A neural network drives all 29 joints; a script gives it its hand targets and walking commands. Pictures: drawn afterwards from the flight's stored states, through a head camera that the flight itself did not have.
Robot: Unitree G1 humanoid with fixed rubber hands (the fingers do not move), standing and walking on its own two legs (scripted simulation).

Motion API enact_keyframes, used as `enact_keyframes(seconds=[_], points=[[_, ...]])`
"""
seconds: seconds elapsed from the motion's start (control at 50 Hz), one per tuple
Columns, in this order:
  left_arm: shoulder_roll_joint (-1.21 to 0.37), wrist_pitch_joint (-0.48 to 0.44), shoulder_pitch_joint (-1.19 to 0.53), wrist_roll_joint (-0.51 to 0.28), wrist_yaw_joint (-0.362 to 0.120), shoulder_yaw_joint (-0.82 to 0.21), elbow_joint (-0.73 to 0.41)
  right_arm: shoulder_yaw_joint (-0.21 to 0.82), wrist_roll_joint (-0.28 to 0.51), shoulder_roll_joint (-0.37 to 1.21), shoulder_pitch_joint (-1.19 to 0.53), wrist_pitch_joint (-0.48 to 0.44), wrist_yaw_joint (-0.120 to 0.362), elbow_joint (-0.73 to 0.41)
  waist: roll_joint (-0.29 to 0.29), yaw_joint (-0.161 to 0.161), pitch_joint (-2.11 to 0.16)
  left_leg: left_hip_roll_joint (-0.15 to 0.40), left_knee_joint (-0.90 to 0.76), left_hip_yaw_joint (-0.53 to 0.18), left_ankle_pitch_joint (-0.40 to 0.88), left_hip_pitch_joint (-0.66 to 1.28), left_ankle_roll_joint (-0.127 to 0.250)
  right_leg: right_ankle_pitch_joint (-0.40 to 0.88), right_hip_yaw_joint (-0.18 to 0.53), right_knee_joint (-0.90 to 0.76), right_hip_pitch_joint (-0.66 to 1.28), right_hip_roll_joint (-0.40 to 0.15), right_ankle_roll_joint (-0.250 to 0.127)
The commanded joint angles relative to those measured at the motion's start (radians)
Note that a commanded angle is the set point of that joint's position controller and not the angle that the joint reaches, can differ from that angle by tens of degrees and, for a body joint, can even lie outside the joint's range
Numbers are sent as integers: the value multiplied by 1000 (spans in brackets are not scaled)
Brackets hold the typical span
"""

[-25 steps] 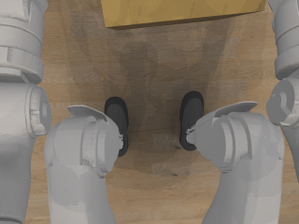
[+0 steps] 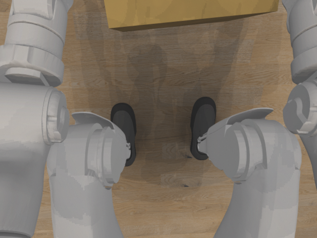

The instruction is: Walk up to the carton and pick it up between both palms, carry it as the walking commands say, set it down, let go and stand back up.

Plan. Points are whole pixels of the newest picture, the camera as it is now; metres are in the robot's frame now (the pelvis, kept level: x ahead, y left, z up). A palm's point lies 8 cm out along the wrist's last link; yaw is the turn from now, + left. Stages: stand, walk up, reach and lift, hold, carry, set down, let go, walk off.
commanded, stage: reach and lift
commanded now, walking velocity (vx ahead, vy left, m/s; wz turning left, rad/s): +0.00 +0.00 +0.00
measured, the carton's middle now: out of the picture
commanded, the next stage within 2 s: none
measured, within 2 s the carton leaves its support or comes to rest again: leaves its support in 1.04 s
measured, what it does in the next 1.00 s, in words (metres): stands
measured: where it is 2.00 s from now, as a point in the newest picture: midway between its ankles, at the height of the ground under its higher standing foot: (163, 141)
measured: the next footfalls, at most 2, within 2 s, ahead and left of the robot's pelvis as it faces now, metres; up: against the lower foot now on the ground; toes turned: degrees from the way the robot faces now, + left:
none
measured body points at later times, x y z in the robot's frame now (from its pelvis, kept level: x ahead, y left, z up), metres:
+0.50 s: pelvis +0.00 +0.00 +0.00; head +0.39 +0.02 +0.21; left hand +0.57 +0.17 -0.21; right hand +0.57 -0.21 -0.20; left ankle +0.11 +0.11 -0.34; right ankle +0.13 -0.14 -0.34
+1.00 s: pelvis +0.00 +0.00 +0.00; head +0.39 +0.01 +0.21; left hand +0.57 +0.18 -0.20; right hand +0.57 -0.19 -0.20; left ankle +0.11 +0.11 -0.34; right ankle +0.13 -0.14 -0.34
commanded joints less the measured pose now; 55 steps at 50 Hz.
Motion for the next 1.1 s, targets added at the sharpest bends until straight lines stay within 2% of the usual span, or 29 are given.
enact_keyframes(seconds=[0.0,0.06,0.1,0.12,0.22,0.3,0.38,0.4,0.48,0.56,0.62,0.64,0.7,0.74,0.76,0.78,0.82,0.86,0.9,0.94,1.0,1.08], points=[[113,-45,-411,-64,25,6,-81,154,36,60,-407,-38,18,-90,-7,27,-1254,-40,-142,-54,361,708,-44,261,-63,-49,501,51,-4],[79,-51,-426,-61,23,-7,-88,164,37,93,-414,-40,22,-75,-14,13,-1255,-44,-144,-56,360,726,-44,264,-69,-50,508,55,-3],[67,-52,-410,-45,21,-4,-72,166,37,106,-411,-41,23,-73,-5,25,-1244,-47,-144,-53,361,727,-44,266,-68,-49,503,60,-3],[40,-52,-414,-52,18,-15,-63,172,44,117,-423,-44,28,-79,1,17,-1235,-47,-145,-53,352,728,-44,257,-68,-54,499,59,-5],[-120,-54,-468,-73,-19,-67,-100,213,50,276,-476,-41,62,-107,5,12,-1252,-59,-138,-53,367,735,-42,280,-68,-50,523,70,-9],[-303,-43,-495,-66,-75,-78,-96,236,35,475,-530,-21,118,-127,1,22,-1198,-68,-136,-48,337,690,-41,261,-65,-46,514,78,-14],[-524,-22,-532,-74,-154,-113,-112,260,27,709,-569,11,188,-151,-1,27,-1120,-75,-133,-39,296,620,-39,232,-65,-45,497,88,-19],[-558,-15,-535,-76,-170,-121,-123,255,22,742,-557,19,203,-148,-1,15,-1106,-74,-131,-40,295,620,-38,227,-69,-40,482,88,-21],[-645,7,-517,-60,-217,-119,-144,259,17,820,-547,40,250,-173,-1,27,-1074,-73,-126,-32,286,594,-32,211,-70,-38,447,92,-28],[-692,21,-511,-51,-239,-131,-180,270,23,852,-565,49,277,-209,16,38,-1082,-71,-122,-32,306,614,-29,213,-72,-30,410,94,-32],[-713,29,-507,-57,-247,-139,-177,272,26,863,-557,56,286,-203,15,25,-1077,-69,-121,-34,295,616,-27,202,-76,-32,401,92,-33],[-714,27,-516,-62,-249,-139,-195,282,33,869,-570,54,289,-225,7,34,-1090,-71,-118,-34,309,619,-24,212,-75,-30,408,96,-33],[-716,26,-525,-69,-248,-150,-202,286,41,878,-577,57,291,-220,9,36,-1103,-71,-119,-32,315,626,-23,217,-74,-29,408,93,-32],[-723,25,-533,-77,-249,-157,-219,291,45,874,-582,55,290,-231,6,27,-1117,-71,-117,-33,327,632,-21,231,-73,-30,415,95,-34],[-723,26,-534,-80,-247,-159,-220,298,52,878,-589,55,290,-235,9,34,-1137,-71,-114,-31,332,639,-21,237,-72,-28,427,96,-32],[-724,24,-547,-90,-245,-171,-234,301,54,879,-595,53,286,-248,12,25,-1174,-70,-113,-33,350,670,-23,251,-75,-26,438,96,-31],[-719,20,-579,-105,-236,-188,-276,321,72,881,-629,50,278,-294,13,28,-1266,-70,-107,-33,383,723,-23,281,-77,-25,476,99,-29],[-722,17,-610,-126,-225,-218,-322,338,91,879,-649,49,265,-326,20,19,-1390,-70,-101,-30,425,789,-26,325,-81,-22,534,103,-27],[-728,12,-654,-162,-207,-251,-409,369,119,871,-695,43,245,-416,19,8,-1578,-73,-94,-27,496,883,-26,398,-90,-16,624,108,-27],[-737,13,-655,-176,-191,-260,-434,385,131,866,-698,46,227,-444,22,0,-1688,-80,-94,-21,535,941,-28,429,-97,-20,672,114,-26],[-760,14,-706,-212,-184,-284,-486,377,116,863,-703,56,205,-471,28,-48,-1804,-86,-102,-15,544,965,-31,451,-102,-34,734,113,-31],[-802,26,-769,-242,-182,-307,-511,360,85,854,-717,72,192,-494,67,-86,-1883,-93,-126,-10,524,1008,-40,416,-112,-54,745,111,-43]])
